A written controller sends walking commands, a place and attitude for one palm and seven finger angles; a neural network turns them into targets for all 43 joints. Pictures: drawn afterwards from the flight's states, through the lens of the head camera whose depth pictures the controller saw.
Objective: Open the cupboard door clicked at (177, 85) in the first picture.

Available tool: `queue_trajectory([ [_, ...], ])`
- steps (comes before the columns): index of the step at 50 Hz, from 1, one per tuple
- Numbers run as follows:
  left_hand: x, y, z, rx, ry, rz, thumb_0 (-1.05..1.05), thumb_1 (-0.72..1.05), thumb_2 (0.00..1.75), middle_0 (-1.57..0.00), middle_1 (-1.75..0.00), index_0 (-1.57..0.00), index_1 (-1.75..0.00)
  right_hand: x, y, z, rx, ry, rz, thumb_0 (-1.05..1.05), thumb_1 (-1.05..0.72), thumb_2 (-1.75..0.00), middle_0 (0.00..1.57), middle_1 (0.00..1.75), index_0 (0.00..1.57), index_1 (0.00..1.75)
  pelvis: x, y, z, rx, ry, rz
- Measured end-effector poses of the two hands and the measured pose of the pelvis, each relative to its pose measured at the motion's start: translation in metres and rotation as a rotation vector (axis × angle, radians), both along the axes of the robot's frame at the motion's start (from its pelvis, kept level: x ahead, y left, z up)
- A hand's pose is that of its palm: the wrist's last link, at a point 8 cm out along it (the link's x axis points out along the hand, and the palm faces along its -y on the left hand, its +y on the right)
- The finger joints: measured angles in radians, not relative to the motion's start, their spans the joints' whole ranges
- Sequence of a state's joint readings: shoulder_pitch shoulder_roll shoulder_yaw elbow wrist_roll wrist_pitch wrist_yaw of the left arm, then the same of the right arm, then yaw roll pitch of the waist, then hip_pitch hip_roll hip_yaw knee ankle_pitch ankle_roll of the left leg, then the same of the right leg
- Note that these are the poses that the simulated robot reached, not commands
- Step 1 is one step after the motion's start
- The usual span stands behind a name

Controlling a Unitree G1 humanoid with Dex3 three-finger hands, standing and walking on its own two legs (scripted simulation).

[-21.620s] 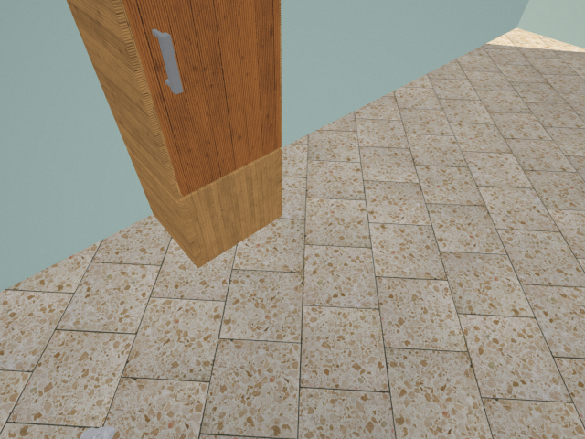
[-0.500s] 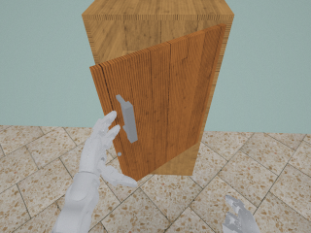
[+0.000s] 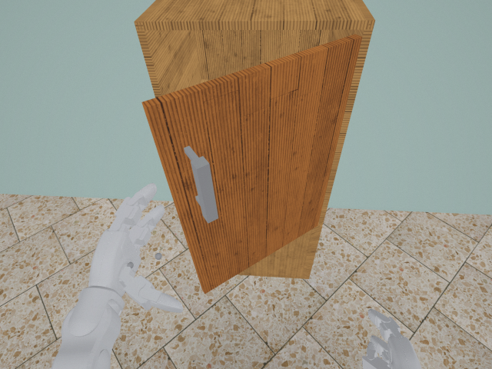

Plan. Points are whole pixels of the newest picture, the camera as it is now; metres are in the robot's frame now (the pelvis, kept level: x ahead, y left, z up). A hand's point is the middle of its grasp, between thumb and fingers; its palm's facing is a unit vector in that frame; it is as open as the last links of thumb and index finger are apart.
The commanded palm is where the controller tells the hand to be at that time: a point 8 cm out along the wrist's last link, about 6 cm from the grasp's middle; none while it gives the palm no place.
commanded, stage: draw the hand back to the body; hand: left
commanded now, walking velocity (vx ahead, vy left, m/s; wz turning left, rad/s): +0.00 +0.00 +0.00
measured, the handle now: (200, 185) +0.39 +0.11 +0.11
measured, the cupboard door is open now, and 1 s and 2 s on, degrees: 37 37 37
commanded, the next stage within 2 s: step back with the hand held close in 1.52 s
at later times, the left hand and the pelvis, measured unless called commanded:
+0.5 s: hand (100, 264) +0.22 +0.21 +0.13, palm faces +0.07 -0.99 -0.12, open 16.0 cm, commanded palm +0.19 +0.27 +0.14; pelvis +0.00 +0.02 +0.01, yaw +0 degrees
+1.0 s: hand (49, 246) +0.23 +0.27 +0.16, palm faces +0.35 -0.86 -0.37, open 10.8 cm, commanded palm +0.18 +0.32 +0.18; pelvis +0.02 +0.04 +0.02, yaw -2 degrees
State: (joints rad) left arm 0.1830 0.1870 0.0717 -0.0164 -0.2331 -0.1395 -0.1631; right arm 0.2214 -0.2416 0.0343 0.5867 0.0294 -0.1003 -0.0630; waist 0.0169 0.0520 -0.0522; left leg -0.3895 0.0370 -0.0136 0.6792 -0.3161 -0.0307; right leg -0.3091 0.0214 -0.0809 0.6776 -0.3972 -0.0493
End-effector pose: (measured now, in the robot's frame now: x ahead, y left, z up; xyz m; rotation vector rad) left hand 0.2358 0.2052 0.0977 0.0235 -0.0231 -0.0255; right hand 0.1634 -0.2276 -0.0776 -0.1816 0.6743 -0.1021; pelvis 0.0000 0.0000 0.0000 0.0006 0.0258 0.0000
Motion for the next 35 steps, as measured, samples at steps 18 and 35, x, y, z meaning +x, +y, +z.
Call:
queue_trajectory([
  [18,-0.028,0.042,0.023,0.013,-0.012,0.029,-0.01,-0.50,0.30,-0.15,-0.30,-0.15,-0.30,0.003,0.022,0.017,-0.001,-0.088,0.009,0.01,-0.90,-0.90,0.20,0.30,0.20,0.30,-0.002,0.017,0.005,-0.012,-0.029,-0.007],
  [35,-0.044,0.083,0.045,0.261,-0.017,0.304,-0.01,-0.16,0.44,-0.17,-0.30,-0.16,-0.30,0.012,0.048,0.026,-0.038,-0.021,0.052,0.01,-0.90,-0.90,0.20,0.30,0.21,0.30,0.003,0.032,0.021,-0.014,-0.083,-0.021],
])
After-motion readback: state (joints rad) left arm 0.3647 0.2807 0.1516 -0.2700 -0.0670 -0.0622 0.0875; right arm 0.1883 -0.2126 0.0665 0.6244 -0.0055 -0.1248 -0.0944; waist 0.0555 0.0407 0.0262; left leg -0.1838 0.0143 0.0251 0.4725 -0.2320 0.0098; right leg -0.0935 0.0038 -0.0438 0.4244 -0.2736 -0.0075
